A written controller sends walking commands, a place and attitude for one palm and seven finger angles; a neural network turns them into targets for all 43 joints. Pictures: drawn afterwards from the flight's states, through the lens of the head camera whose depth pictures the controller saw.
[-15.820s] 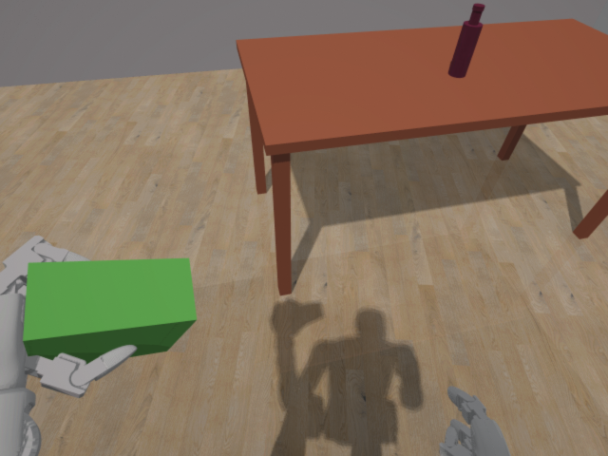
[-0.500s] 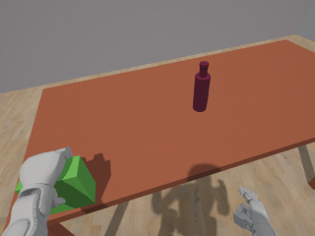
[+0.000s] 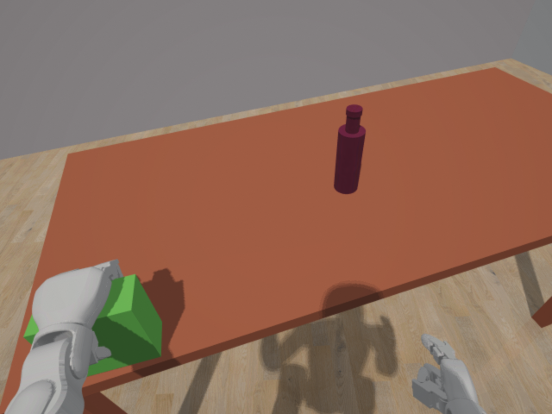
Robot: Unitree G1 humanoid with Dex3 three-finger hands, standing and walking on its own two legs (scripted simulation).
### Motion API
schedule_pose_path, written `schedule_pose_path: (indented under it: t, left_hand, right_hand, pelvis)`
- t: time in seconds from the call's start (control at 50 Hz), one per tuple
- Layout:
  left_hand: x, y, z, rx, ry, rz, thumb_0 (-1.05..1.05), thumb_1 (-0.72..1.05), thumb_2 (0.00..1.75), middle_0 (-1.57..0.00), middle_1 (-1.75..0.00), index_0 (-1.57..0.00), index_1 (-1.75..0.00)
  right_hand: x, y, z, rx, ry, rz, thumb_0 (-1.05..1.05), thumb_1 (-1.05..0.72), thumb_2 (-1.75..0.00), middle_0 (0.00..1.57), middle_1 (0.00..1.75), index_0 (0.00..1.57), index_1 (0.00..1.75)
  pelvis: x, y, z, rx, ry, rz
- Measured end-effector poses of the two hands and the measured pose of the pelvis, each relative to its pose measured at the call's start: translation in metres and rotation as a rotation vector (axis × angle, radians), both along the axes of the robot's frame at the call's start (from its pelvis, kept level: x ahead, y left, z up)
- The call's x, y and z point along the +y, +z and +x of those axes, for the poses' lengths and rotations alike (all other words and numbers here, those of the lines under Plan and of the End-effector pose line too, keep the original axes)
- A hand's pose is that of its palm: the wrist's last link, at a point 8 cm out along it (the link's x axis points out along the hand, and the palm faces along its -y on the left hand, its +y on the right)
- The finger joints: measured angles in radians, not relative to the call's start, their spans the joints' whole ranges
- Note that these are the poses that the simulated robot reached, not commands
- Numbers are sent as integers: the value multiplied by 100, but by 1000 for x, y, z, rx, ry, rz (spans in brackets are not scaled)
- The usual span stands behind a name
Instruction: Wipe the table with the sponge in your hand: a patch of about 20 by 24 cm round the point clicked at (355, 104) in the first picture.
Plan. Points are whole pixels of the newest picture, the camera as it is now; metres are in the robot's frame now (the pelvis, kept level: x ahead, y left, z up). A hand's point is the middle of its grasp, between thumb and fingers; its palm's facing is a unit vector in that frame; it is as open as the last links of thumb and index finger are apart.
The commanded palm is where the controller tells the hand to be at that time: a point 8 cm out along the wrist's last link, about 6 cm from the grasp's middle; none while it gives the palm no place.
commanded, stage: lower the sponge onto the table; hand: left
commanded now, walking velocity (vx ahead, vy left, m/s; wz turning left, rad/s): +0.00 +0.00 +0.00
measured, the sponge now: (109, 336) +0.20 +0.31 -0.01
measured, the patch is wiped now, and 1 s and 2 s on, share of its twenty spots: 0.00 0.05 0.20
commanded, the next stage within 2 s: wipe forward along the first lane in 0.12 s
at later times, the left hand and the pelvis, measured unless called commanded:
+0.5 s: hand (99, 300) +0.23 +0.32 +0.05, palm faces -0.05 -0.04 -1.00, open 10.4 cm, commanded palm +0.22 +0.32 +0.09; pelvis +0.00 -0.01 +0.00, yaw +1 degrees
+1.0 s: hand (105, 271) +0.28 +0.34 +0.04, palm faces -0.12 +0.00 -0.99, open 10.4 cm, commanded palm +0.27 +0.34 +0.08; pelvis -0.01 -0.03 -0.01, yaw +1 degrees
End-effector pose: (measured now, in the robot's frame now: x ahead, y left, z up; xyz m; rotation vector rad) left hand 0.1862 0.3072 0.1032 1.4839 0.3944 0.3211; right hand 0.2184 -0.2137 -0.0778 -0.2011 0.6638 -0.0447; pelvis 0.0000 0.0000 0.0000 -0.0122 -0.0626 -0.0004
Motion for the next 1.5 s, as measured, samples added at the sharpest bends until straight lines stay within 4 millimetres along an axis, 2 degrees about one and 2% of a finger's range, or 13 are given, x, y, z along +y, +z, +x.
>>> schedule_pose_path:
  t: [0.34,0.54,0.68,0.9,1.06,1.3,1.5]
  left_hand:
    - [3,-4,11,9,18,10,-1,-53,102,-68,-134,-72,-133]
    - [7,-2,31,25,27,33,0,-54,103,-70,-133,-73,-132]
    - [12,-3,48,55,26,42,0,-54,103,-70,-132,-74,-132]
    - [21,-2,70,81,11,59,2,-58,104,-72,-130,-76,-130]
    - [26,-2,85,93,16,69,2,-59,105,-72,-130,-77,-129]
    - [40,4,112,94,41,81,2,-60,106,-72,-130,-78,-129]
    - [52,3,135,128,42,80,2,-59,106,-72,-130,-78,-129]
  right_hand:
    - [4,-11,-3,32,-2,24,2,-91,-90,20,30,20,30]
    - [-6,-18,-11,63,-14,13,1,-91,-90,20,30,20,30]
    - [-23,-28,-30,110,-51,4,1,-91,-90,20,30,20,30]
    - [-56,-48,-76,231,-122,-26,1,-91,-90,20,30,20,30]
    - [-71,-58,-105,296,-168,-30,1,-91,-90,20,30,20,30]
    - [-80,-64,-128,328,-214,-23,1,-91,-90,20,30,20,30]
    - [-82,-64,-139,367,-243,-41,1,-91,-90,20,30,20,30]
  pelvis:
    - [0,-2,2,33,10,2]
    - [-7,-5,-2,54,22,3]
    - [-13,-7,-5,75,21,2]
    - [-22,-12,-11,115,16,1]
    - [-27,-16,-14,142,8,1]
    - [-31,-21,-16,182,-15,-4]
    - [-26,-23,-11,213,-24,-11]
